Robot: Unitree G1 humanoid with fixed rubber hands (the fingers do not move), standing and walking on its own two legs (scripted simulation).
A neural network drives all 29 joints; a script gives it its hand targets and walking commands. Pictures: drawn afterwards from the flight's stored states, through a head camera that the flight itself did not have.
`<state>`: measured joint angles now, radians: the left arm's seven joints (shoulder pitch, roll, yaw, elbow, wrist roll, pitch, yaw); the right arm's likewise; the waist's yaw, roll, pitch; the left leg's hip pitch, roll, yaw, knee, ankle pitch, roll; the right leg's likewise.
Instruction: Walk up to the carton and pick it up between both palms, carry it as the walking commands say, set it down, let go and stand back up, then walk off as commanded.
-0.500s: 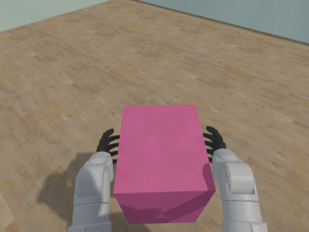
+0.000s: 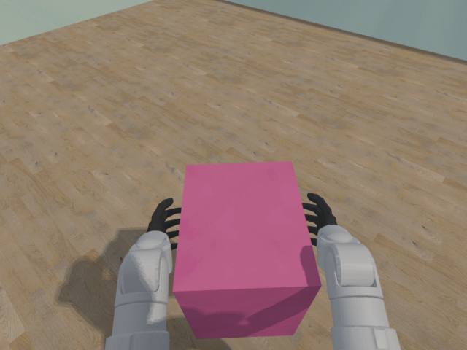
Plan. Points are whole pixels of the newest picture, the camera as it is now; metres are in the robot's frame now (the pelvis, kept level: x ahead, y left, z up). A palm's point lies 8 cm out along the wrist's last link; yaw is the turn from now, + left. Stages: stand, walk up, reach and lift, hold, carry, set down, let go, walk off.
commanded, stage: hold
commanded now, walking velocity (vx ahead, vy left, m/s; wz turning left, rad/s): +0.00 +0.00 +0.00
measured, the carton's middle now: (242, 254) +0.30 +0.00 -0.03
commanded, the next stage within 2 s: set down in 0.52 s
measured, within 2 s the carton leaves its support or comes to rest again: neither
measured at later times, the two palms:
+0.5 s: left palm (142, 247) +0.27 +0.17 +0.06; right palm (315, 241) +0.27 -0.12 +0.06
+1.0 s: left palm (164, 242) +0.31 +0.15 +0.00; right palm (315, 236) +0.31 -0.14 +0.00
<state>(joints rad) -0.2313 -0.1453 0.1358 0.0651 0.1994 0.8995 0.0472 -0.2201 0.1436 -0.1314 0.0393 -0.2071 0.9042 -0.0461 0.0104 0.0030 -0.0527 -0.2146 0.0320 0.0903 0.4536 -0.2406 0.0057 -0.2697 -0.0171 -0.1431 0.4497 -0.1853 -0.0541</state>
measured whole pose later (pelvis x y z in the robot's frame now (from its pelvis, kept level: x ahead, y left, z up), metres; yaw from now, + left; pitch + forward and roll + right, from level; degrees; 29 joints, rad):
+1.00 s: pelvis +0.00 +0.01 +0.00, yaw -1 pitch -2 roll +0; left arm -0.39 -0.19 0.39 0.46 0.38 0.51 -0.04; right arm -0.42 0.20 -0.34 0.47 -0.37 0.53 0.00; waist -0.02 0.01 0.07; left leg -0.21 -0.04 -0.11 0.52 -0.27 0.00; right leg -0.27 0.08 0.05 0.51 -0.21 -0.05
